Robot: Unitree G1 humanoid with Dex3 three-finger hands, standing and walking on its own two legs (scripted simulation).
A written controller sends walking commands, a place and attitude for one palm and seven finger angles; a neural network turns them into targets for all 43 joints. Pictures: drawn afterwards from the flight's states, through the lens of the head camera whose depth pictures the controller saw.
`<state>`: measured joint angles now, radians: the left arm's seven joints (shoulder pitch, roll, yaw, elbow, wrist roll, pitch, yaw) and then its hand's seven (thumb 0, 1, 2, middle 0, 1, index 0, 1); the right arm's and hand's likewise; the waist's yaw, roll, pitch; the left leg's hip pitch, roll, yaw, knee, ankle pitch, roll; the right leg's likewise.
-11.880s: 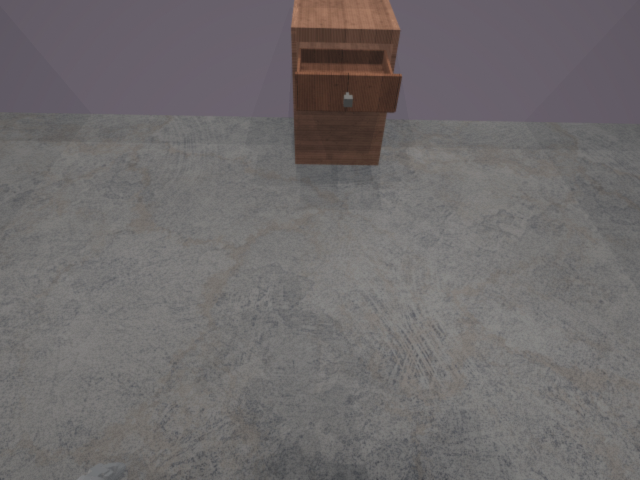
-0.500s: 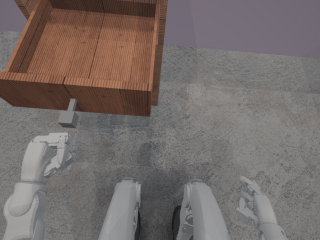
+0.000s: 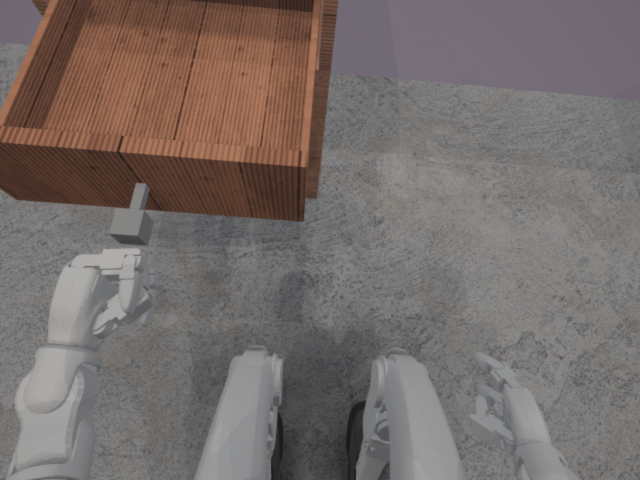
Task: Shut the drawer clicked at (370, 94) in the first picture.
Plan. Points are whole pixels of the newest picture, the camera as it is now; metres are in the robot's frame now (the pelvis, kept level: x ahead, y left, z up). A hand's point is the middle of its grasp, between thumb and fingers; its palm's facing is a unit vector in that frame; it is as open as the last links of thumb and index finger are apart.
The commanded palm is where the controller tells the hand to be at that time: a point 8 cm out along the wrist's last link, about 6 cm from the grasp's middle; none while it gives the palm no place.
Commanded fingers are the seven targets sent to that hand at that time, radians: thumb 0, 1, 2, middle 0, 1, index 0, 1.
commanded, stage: bring the fist close to the handle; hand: left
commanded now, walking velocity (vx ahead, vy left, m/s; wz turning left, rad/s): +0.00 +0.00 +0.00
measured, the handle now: (135, 213) +0.40 +0.25 +0.00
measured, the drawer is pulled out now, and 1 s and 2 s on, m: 0.28 0.22 0.10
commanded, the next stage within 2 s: push the drawer shut in 0.06 s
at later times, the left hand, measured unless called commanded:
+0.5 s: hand (146, 279) +0.33 +0.22 +0.00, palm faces -0.03 -1.00 -0.07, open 3.0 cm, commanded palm +0.34 +0.26 +0.01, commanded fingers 0.00 0.90 0.90 -1.40 -1.60 -1.40 -1.60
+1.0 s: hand (154, 231) +0.39 +0.23 +0.00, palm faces -0.02 -1.00 -0.07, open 3.1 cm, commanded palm +0.40 +0.26 +0.01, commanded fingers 0.00 0.90 0.90 -1.40 -1.60 -1.40 -1.60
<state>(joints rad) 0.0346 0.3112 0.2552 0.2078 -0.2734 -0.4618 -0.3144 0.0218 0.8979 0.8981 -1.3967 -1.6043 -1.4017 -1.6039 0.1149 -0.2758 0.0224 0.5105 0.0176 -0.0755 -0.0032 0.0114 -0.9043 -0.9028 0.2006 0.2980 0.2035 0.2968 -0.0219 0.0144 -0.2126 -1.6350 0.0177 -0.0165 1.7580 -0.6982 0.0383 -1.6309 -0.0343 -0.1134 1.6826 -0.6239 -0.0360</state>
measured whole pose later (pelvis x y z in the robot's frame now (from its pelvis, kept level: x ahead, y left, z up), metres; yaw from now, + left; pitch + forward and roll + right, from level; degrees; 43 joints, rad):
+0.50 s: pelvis +0.00 +0.00 +0.00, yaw +0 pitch +33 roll -5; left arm -0.10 0.34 0.28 0.33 -0.26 -0.48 -0.35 -0.02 0.84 0.93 -1.40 -1.60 -1.40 -1.60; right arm 0.11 -0.29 0.02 0.54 0.01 -0.08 -0.02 0.01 -0.90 -0.90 0.20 0.30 0.20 0.30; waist -0.02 0.01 -0.21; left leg -1.65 0.01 -0.03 1.77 -0.69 0.03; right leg -1.64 -0.04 -0.12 1.69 -0.62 -0.04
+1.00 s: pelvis -0.02 +0.00 +0.00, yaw +0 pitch +32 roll -5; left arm -0.42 0.40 0.28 0.64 -0.20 -0.47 -0.31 0.00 0.78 0.95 -1.40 -1.60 -1.40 -1.60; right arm 0.16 -0.30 0.05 0.58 0.00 -0.07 -0.04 0.01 -0.90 -0.90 0.20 0.30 0.20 0.30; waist -0.07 0.01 -0.20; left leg -1.67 0.01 -0.03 1.75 -0.65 0.04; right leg -1.65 -0.04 -0.13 1.66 -0.58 -0.03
